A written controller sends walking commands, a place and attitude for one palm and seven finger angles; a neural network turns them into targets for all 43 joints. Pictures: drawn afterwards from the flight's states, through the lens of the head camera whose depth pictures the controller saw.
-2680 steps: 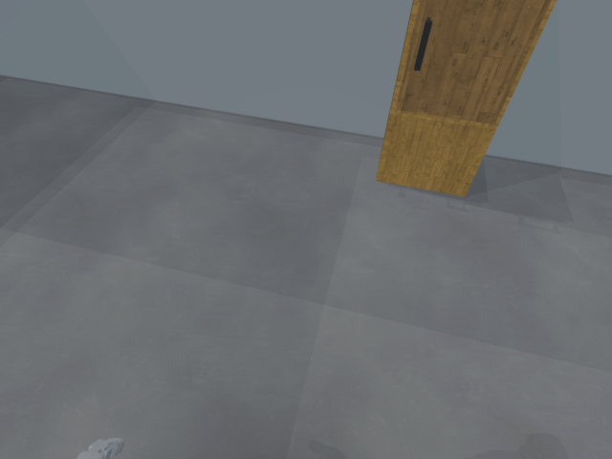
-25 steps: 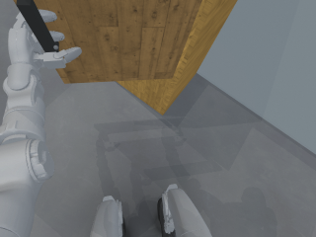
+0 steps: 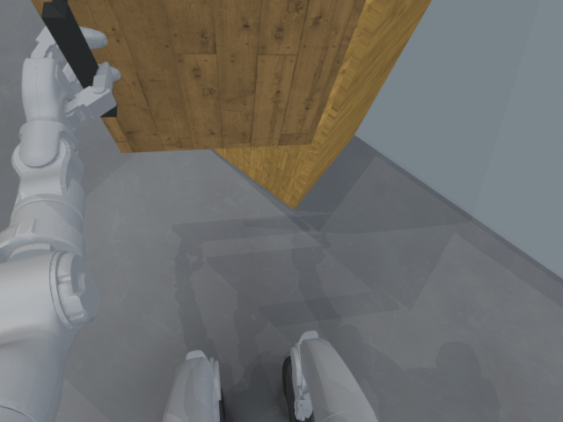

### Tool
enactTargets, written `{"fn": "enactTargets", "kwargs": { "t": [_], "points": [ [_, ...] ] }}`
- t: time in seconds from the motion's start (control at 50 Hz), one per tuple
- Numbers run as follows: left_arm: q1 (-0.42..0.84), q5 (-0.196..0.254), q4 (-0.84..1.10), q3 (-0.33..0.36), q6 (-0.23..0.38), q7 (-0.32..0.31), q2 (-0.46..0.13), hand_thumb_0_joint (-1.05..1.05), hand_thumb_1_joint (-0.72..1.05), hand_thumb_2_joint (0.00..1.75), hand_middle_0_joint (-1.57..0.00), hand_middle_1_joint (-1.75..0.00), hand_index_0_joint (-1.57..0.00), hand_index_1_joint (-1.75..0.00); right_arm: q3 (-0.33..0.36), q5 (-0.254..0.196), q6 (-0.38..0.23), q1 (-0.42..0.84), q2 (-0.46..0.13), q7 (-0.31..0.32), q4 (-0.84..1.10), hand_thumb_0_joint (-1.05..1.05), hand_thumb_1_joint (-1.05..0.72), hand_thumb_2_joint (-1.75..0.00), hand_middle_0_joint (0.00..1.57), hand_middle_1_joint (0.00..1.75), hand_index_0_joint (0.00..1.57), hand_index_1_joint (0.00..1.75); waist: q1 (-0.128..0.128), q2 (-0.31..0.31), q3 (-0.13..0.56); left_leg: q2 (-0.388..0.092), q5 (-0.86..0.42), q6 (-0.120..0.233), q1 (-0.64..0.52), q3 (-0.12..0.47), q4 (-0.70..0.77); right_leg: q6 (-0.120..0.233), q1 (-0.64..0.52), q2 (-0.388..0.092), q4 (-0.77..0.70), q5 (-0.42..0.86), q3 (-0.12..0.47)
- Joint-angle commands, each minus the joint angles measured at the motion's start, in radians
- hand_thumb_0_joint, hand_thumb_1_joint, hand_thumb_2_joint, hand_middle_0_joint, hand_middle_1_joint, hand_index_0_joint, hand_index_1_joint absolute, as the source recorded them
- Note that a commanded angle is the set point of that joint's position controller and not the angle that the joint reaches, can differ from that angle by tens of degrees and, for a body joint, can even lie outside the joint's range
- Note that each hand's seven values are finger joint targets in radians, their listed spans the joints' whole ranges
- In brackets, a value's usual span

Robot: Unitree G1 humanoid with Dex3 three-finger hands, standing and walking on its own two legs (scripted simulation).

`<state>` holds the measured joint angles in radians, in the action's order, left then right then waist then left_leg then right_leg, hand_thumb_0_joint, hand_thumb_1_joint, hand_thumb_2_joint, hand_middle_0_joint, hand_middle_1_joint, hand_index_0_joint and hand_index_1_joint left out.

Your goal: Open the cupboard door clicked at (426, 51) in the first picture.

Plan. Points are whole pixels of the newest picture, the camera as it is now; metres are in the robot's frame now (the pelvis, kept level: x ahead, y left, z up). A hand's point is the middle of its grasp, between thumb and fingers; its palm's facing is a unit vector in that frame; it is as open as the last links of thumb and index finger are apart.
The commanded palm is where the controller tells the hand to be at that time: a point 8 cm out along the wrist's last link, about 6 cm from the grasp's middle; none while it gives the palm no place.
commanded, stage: pull the door open along its arc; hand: left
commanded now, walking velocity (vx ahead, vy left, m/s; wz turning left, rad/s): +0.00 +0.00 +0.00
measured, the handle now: (87, 56) +0.60 +0.20 +0.05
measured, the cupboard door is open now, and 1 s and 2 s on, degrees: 44 85 84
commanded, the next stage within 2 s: open thumb and fingers to let go in 0.96 s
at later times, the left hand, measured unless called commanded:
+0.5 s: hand (131, 172) +0.43 +0.14 +0.05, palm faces +0.04 -1.00 +0.03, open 6.2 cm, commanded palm +0.37 +0.20 +0.05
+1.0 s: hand (220, 248) +0.33 +0.05 +0.06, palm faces +0.41 -0.91 -0.04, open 6.3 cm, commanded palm +0.27 +0.08 +0.05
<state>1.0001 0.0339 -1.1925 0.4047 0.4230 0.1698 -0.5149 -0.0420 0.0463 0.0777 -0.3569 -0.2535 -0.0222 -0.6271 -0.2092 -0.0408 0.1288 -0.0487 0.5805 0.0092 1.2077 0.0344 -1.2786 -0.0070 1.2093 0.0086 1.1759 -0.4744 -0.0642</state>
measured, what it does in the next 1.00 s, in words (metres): stands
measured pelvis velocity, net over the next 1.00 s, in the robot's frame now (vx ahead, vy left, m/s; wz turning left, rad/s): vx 0.02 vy -0.05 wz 0.06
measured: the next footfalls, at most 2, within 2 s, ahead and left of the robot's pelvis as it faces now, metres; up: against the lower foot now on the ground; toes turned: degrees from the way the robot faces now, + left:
none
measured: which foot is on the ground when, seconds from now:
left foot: down 0.00-1.00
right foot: down 0.00-1.00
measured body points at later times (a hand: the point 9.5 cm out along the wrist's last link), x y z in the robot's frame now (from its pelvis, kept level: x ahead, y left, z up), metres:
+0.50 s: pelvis +0.02 +0.00 +0.03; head +0.14 +0.01 +0.46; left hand +0.42 +0.20 +0.05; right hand +0.09 -0.25 -0.09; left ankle +0.00 +0.11 -0.62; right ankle +0.03 -0.13 -0.62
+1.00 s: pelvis +0.02 -0.05 +0.03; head +0.10 -0.05 +0.47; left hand +0.30 +0.09 +0.06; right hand +0.20 -0.24 -0.09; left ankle +0.00 +0.11 -0.62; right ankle +0.03 -0.13 -0.62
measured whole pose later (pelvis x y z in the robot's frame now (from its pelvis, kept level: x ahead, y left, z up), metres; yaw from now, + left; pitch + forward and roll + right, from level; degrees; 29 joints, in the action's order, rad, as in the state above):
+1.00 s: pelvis +0.02 -0.05 +0.03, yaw +3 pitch +19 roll +1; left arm -0.03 -0.13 -0.30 -0.16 0.40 -0.57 0.12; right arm 0.01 0.09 0.00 -0.17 -0.15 -0.03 -0.57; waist -0.01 -0.02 0.18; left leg -0.03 0.56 -0.05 0.88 0.03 -1.11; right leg 0.05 0.93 -0.01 1.13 -0.53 -0.06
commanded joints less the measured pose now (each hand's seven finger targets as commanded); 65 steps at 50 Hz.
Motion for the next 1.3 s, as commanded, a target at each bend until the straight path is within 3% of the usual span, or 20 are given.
{"fn": "enactTargets", "kwargs": {
  "t": [0.0,0.04,0.1,0.18,0.28,0.34,0.38,0.4,0.42,0.46,0.54,0.58,0.6,0.74,0.84,0.98,1.0,1.04,1.16,1.28],
  "points": [
    [0.381,0.013,0.210,0.020,0.076,0.029,-0.224,0.00,0.90,0.90,-0.40,-1.35,-0.40,-1.35,0.062,0.000,-0.007,-0.212,-0.185,0.013,0.037,0.00,-0.90,-0.90,0.20,0.30,0.20,0.30,-0.005,-0.156,0.574,0.026,-0.513,0.006,-0.398,0.024,0.130,0.031,-0.319,0.033,-0.099,0.384,0.021],
    [0.316,0.029,0.207,0.018,0.066,0.040,-0.203,0.00,0.90,0.90,-0.40,-1.35,-0.40,-1.35,0.061,-0.004,-0.006,-0.203,-0.185,0.011,0.049,0.00,-0.90,-0.90,0.20,0.30,0.20,0.30,0.006,-0.132,0.558,0.026,-0.499,0.007,-0.386,0.014,0.139,0.028,-0.336,0.034,-0.107,0.381,0.021],
    [0.260,0.041,0.280,0.035,0.075,0.045,-0.214,0.00,0.90,0.90,-0.40,-1.35,-0.40,-1.35,0.066,-0.007,-0.005,-0.195,-0.183,0.008,0.066,0.00,-0.90,-0.90,0.20,0.30,0.20,0.30,0.038,-0.162,0.619,0.026,-0.543,0.001,-0.429,0.014,0.148,0.031,-0.367,0.033,-0.099,0.416,0.020],
    [0.105,0.064,0.348,0.018,0.068,0.047,-0.160,0.00,0.90,0.90,-0.40,-1.35,-0.40,-1.35,0.075,-0.019,-0.005,-0.182,-0.177,0.004,0.091,0.00,-0.90,-0.90,0.20,0.30,0.20,0.30,0.063,-0.108,0.601,0.028,-0.569,0.003,-0.433,0.003,0.174,0.031,-0.423,0.035,-0.115,0.454,0.020],
    [-0.131,0.097,0.529,-0.021,0.067,0.035,-0.067,0.00,0.90,0.90,-0.40,-1.35,-0.40,-1.35,0.090,-0.033,-0.012,-0.148,-0.164,-0.005,0.130,0.00,-0.90,-0.90,0.20,0.30,0.20,0.30,0.112,-0.091,0.607,0.031,-0.620,-0.001,-0.473,-0.014,0.214,0.031,-0.491,0.032,-0.134,0.502,0.018],
    [-0.345,0.120,0.608,-0.075,0.061,0.023,0.037,0.00,0.90,0.90,-0.40,-1.35,-0.40,-1.35,0.096,-0.044,-0.019,-0.113,-0.151,-0.017,0.152,0.00,-0.90,-0.90,0.20,0.30,0.20,0.30,0.136,-0.033,0.529,0.032,-0.612,-0.001,-0.456,-0.029,0.242,0.028,-0.519,0.030,-0.154,0.505,0.012],
    [-0.455,0.132,0.717,-0.112,0.071,0.009,0.090,0.00,0.90,0.90,-0.40,-1.35,-0.40,-1.35,0.102,-0.049,-0.031,-0.090,-0.144,-0.020,0.173,0.00,-0.90,-0.90,0.20,0.30,0.20,0.30,0.152,-0.031,0.519,0.031,-0.631,-0.002,-0.465,-0.033,0.256,0.030,-0.543,0.026,-0.154,0.518,0.012],
    [-0.513,0.183,0.771,-0.040,0.072,-0.091,0.138,0.00,0.90,0.90,-0.40,-1.35,-0.40,-1.35,0.104,-0.044,-0.038,-0.064,-0.123,-0.022,0.184,0.00,-0.90,-0.90,0.20,0.30,0.20,0.30,0.202,-0.042,0.496,0.029,-0.635,-0.014,-0.456,-0.042,0.271,0.027,-0.540,0.025,-0.156,0.503,0.000],
    [-0.549,0.160,0.796,-0.122,0.071,-0.138,0.205,0.00,0.90,0.90,-0.40,-1.35,-0.40,-1.35,0.101,-0.041,-0.045,-0.050,-0.120,-0.029,0.180,0.00,-0.90,-0.90,0.20,0.30,0.20,0.30,0.180,-0.039,0.471,0.027,-0.631,-0.019,-0.464,-0.040,0.272,0.025,-0.524,0.023,-0.155,0.494,-0.002],
    [-0.632,0.158,0.851,-0.109,0.071,-0.252,0.253,0.00,0.90,0.90,-0.40,-1.35,-0.40,-1.35,0.103,-0.032,-0.051,-0.028,-0.109,-0.037,0.185,0.00,-0.90,-0.90,0.20,0.30,0.20,0.30,0.197,0.011,0.419,0.028,-0.596,-0.027,-0.435,-0.045,0.282,0.027,-0.540,0.019,-0.156,0.479,-0.009],
    [-0.783,0.064,0.933,-0.140,0.088,-0.433,0.299,0.00,0.90,0.90,-0.40,-1.35,-0.40,-1.35,0.101,-0.009,-0.051,0.019,-0.088,-0.045,0.204,0.00,-0.90,-0.90,0.20,0.30,0.20,0.30,0.232,0.053,0.391,0.040,-0.527,-0.030,-0.392,-0.053,0.289,0.037,-0.591,0.008,-0.140,0.482,0.001],
    [-0.826,0.011,1.009,-0.173,0.102,-0.507,0.321,0.00,0.90,0.90,-0.40,-1.35,-0.40,-1.35,0.100,0.003,-0.048,0.052,-0.076,-0.044,0.223,0.00,-0.90,-0.90,0.20,0.30,0.20,0.30,0.248,0.039,0.400,0.046,-0.522,-0.029,-0.394,-0.053,0.283,0.044,-0.607,0.002,-0.131,0.488,0.010],
    [-0.862,-0.013,0.997,-0.207,0.100,-0.540,0.366,0.00,0.90,0.90,-0.40,-1.35,-0.40,-1.35,0.098,0.010,-0.047,0.066,-0.064,-0.044,0.221,0.00,-0.90,-0.90,0.20,0.30,0.20,0.30,0.252,0.036,0.391,0.048,-0.514,-0.030,-0.394,-0.056,0.283,0.043,-0.603,-0.002,-0.129,0.486,0.010],
    [-0.925,-0.126,1.053,-0.375,0.083,-0.730,0.531,0.00,0.90,0.90,-0.40,-1.35,-0.40,-1.35,0.095,0.032,-0.064,0.136,-0.027,-0.030,0.214,0.00,-0.90,-0.90,0.20,0.30,0.20,0.30,0.239,0.086,0.389,0.060,-0.447,-0.029,-0.399,-0.052,0.271,0.039,-0.610,-0.007,-0.149,0.461,0.021],
    [-0.968,-0.171,1.092,-0.470,0.064,-0.759,0.594,0.00,0.90,0.90,-0.40,-1.35,-0.40,-1.35,0.092,0.039,-0.090,0.170,-0.005,-0.011,0.200,0.00,-0.90,-0.90,0.20,0.30,0.20,0.30,0.227,0.108,0.382,0.068,-0.403,-0.023,-0.402,-0.058,0.267,0.033,-0.642,-0.016,-0.184,0.471,0.042],
    [-0.913,-0.201,1.102,-0.628,0.053,-0.760,0.716,0.00,0.90,0.90,-0.40,-1.35,-0.40,-1.35,0.090,0.047,-0.146,0.197,0.004,0.002,0.167,0.00,-0.90,-0.90,0.20,0.30,0.20,0.30,0.170,0.142,0.329,0.069,-0.336,-0.019,-0.385,-0.039,0.241,0.020,-0.605,-0.036,-0.221,0.456,0.066],
    [-0.892,-0.196,1.087,-0.632,0.052,-0.762,0.724,0.00,0.90,0.90,-0.40,-1.35,-0.40,-1.35,0.090,0.049,-0.154,0.202,0.004,0.003,0.157,0.00,-0.90,-0.90,0.20,0.30,0.20,0.30,0.168,0.140,0.329,0.071,-0.320,-0.020,-0.377,-0.041,0.235,0.015,-0.597,-0.042,-0.224,0.443,0.071],
    [-0.735,-0.198,1.069,-0.582,0.064,-0.775,0.656,0.00,0.90,0.90,-0.40,-1.35,-0.40,-1.35,0.090,0.052,-0.159,0.202,-0.002,0.016,0.126,0.00,-0.90,-0.90,0.20,0.30,0.20,0.30,0.147,0.141,0.316,0.073,-0.278,-0.020,-0.341,-0.034,0.212,0.006,-0.582,-0.059,-0.237,0.400,0.108],
    [-0.736,-0.185,1.006,-0.535,0.083,-0.754,0.614,0.00,0.48,0.72,-0.37,-1.30,-0.37,-1.30,0.098,0.052,-0.164,0.205,-0.003,0.030,0.114,0.00,-0.90,-0.90,0.20,0.30,0.20,0.30,0.167,0.153,0.369,0.082,-0.246,-0.019,-0.292,-0.038,0.201,-0.006,-0.648,-0.087,-0.259,0.372,0.168],
    [-0.735,-0.115,1.023,-0.476,0.091,-0.715,0.582,0.00,0.06,0.54,-0.34,-1.26,-0.34,-1.26,0.103,0.040,-0.162,0.201,-0.017,0.037,0.125,0.00,-0.90,-0.90,0.20,0.30,0.20,0.30,0.184,0.170,0.419,0.085,-0.248,-0.019,-0.285,-0.032,0.217,-0.006,-0.717,-0.089,-0.270,0.385,0.179]
  ]
}}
